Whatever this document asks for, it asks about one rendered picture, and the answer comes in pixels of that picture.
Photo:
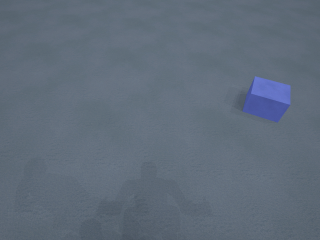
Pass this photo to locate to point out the carton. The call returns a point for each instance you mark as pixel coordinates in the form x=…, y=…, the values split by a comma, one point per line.
x=267, y=99

